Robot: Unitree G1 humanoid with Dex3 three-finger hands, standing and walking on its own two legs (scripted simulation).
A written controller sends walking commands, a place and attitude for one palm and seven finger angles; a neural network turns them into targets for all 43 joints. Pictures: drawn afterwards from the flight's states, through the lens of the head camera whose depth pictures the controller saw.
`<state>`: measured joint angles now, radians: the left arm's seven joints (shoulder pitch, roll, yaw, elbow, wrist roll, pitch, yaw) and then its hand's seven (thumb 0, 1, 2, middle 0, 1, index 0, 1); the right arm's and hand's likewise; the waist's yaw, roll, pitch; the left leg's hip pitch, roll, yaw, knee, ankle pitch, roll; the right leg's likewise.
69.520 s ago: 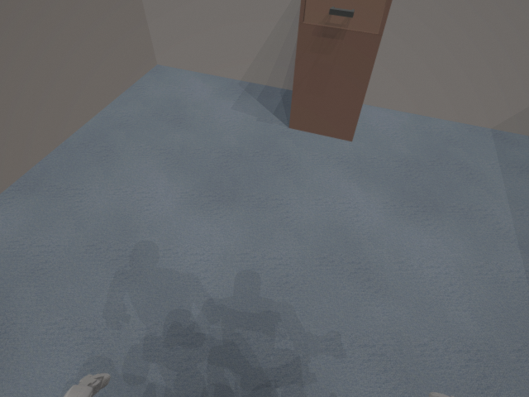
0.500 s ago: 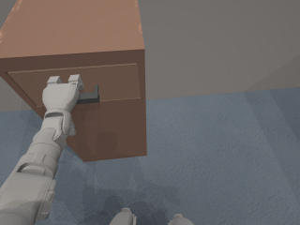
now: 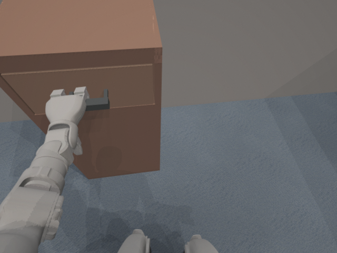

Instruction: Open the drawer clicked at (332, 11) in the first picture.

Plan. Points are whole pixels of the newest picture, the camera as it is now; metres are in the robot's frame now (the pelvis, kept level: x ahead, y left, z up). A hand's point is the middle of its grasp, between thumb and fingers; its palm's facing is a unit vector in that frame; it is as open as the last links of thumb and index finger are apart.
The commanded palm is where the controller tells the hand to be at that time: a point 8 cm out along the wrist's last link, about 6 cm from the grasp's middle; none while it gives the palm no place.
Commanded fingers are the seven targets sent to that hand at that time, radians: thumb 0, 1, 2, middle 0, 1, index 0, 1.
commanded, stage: close the thumb around the handle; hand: left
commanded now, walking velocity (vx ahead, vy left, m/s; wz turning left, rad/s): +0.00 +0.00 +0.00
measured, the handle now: (88, 99) +0.50 +0.22 +0.01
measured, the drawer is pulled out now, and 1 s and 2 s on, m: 0.00 0.00 0.14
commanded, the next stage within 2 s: pull the drawer open in 0.74 s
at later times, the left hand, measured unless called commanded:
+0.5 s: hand (76, 118) +0.45 +0.25 +0.00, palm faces -0.07 -0.03 -1.00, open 8.3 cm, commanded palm +0.44 +0.23 +0.05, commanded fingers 0.00 0.84 0.88 -0.40 -1.34 -0.40 -1.34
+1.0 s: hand (78, 120) +0.45 +0.24 -0.01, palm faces -0.05 -0.04 -1.00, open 5.6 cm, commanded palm +0.42 +0.23 +0.05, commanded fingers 0.00 0.90 0.90 -0.40 -1.35 -0.40 -1.35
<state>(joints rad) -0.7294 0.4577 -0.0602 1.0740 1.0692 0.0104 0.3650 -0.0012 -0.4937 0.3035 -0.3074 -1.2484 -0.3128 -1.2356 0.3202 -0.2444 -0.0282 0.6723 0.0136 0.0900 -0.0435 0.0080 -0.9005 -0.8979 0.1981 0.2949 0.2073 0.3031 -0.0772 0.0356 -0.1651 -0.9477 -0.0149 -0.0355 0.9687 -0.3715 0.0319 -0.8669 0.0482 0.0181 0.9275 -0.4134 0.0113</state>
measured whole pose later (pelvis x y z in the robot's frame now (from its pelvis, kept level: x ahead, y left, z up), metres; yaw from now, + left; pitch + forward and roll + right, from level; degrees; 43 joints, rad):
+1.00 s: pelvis +0.04 -0.01 +0.01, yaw +0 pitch +20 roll -2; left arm -0.55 0.41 -0.02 0.91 1.07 0.04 0.42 0.00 0.73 0.82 -0.38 -1.35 -0.38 -1.34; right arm 0.29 -0.23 -0.06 0.72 0.00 0.10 -0.02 0.01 -0.90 -0.90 0.20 0.29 0.21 0.30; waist -0.05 0.05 -0.18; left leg -0.87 0.00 -0.04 0.93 -0.42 0.02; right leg -0.79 0.06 0.02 0.88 -0.45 -0.01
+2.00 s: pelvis +0.04 -0.01 +0.02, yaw +1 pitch +13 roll -1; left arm 0.05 0.29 -0.12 0.34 1.07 0.13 0.47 0.00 0.74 0.84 -0.36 -1.35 -0.41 -1.35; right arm 0.17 -0.23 -0.04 0.64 -0.02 0.09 -0.01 0.01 -0.90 -0.90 0.20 0.29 0.21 0.30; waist 0.02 0.05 -0.15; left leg -0.68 -0.02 -0.03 0.88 -0.42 0.02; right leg -0.61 0.04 0.02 0.85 -0.47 -0.01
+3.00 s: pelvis +0.03 -0.03 +0.01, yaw +1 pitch +11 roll +0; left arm 0.51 0.30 -0.11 -0.02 1.06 0.07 0.49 0.01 0.73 0.80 -0.38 -1.35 -0.42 -1.35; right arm 0.12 -0.22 -0.01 0.55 -0.04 0.10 0.02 0.01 -0.90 -0.90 0.20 0.29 0.21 0.30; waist 0.06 0.05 -0.16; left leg -0.71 -0.01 -0.03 0.96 -0.45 0.00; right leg -0.65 0.05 0.02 0.96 -0.51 -0.03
